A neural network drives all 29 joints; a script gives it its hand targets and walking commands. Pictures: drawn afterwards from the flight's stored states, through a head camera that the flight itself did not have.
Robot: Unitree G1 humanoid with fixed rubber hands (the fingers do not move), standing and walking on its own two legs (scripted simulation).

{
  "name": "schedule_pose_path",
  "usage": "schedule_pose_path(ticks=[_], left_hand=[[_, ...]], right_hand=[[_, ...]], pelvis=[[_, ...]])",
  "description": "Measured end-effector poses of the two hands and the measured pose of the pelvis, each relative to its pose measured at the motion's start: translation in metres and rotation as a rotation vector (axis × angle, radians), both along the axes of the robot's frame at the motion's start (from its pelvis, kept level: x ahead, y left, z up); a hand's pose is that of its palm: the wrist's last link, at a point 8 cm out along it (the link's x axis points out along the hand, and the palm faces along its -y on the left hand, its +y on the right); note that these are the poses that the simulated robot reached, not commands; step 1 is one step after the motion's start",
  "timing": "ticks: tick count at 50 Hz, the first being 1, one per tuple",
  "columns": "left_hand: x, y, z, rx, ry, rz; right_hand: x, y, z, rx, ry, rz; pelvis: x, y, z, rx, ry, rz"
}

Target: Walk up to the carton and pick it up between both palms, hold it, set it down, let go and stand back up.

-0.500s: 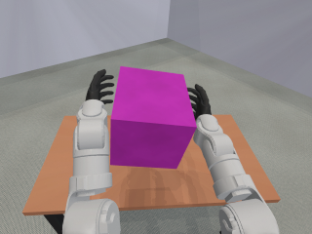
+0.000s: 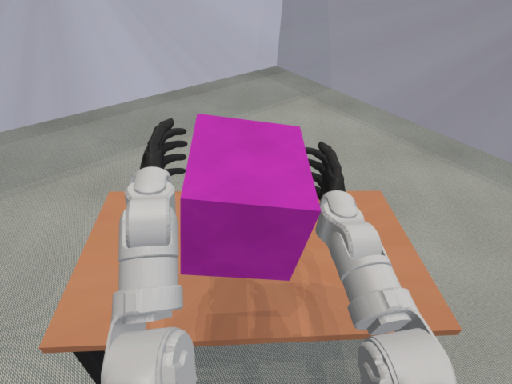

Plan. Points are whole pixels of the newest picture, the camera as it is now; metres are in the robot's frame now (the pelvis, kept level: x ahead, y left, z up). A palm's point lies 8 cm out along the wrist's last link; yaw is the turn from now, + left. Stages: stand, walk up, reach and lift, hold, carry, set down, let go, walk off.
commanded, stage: hold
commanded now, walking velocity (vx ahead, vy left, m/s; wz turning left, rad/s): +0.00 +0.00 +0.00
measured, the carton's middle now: (243, 196) +0.37 +0.01 +0.14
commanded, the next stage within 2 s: none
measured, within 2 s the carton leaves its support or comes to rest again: neither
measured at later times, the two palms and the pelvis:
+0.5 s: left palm (157, 173) +0.35 +0.14 +0.20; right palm (329, 192) +0.35 -0.13 +0.16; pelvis +0.00 +0.00 +0.00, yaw +0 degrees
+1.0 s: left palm (156, 171) +0.35 +0.14 +0.20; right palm (329, 189) +0.35 -0.13 +0.17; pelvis +0.00 +0.00 +0.00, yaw +0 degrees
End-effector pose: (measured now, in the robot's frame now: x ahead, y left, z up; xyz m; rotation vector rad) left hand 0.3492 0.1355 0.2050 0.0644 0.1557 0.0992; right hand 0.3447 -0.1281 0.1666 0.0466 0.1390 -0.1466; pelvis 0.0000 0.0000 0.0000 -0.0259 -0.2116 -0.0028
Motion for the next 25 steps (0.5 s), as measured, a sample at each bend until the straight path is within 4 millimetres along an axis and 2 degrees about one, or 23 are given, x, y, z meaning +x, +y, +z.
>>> schedule_pose_path(ticks=[15, 25], left_hand=[[0.009, -0.002, 0.001, 0.002, 0.002, -0.007], [0.004, 0.0, -0.007, 0.003, 0.0, -0.001]], right_hand=[[0.007, -0.002, 0.001, 0.002, -0.002, -0.006], [0.004, -0.001, -0.005, -0.002, -0.006, 0.001]], pelvis=[[0.0, 0.002, 0.0, 0.001, 0.011, -0.006], [0.003, 0.002, 0.0, -0.004, 0.007, 0.0]])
